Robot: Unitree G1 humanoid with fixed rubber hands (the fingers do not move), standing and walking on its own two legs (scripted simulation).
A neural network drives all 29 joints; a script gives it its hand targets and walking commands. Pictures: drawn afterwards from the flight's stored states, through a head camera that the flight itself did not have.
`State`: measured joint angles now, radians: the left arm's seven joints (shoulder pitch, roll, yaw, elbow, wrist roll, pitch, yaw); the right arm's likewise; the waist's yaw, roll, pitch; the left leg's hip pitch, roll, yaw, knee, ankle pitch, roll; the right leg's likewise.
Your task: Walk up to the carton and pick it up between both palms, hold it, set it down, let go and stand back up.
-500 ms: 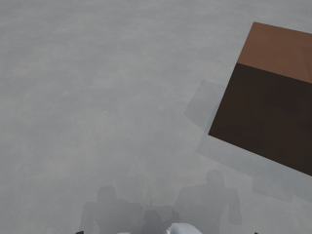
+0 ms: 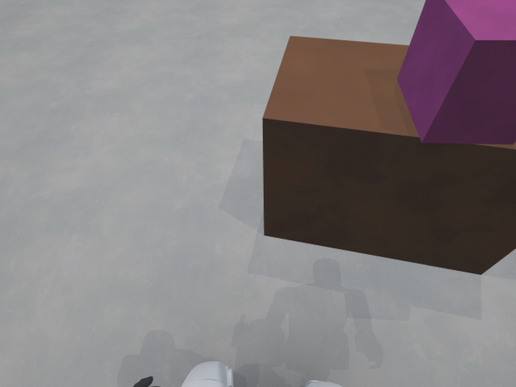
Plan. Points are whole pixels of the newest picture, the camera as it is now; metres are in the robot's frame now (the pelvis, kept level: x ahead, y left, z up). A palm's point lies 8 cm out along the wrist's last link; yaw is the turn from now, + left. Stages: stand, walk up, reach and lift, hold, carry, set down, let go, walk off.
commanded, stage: walk up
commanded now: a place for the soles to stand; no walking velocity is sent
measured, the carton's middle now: (472, 65) +0.85 -0.50 +0.03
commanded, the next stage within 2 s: none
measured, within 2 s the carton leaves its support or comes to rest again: neither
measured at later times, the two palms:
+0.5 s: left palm (215, 301) +0.28 +0.11 -0.12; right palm out of the picture +0.10 -0.34 -0.12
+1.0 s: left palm (286, 283) +0.33 -0.03 -0.15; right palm out of the picture +0.27 -0.50 -0.12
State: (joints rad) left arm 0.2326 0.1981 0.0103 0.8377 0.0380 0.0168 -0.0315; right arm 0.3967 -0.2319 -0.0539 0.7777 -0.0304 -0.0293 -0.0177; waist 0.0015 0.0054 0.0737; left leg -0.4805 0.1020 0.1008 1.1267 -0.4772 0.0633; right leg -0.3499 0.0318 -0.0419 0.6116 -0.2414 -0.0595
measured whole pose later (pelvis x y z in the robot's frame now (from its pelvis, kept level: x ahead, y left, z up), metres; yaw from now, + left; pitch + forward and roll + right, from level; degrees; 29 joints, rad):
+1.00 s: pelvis +0.25 -0.26 -0.01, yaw -5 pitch -2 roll +1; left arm 0.28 0.24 0.04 0.81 0.05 0.11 -0.03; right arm 0.40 -0.14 -0.02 0.74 -0.02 -0.02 -0.09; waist 0.00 -0.09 0.06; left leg -0.36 0.02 0.08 0.73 -0.33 0.04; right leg -0.45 0.02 -0.11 0.96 -0.51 0.02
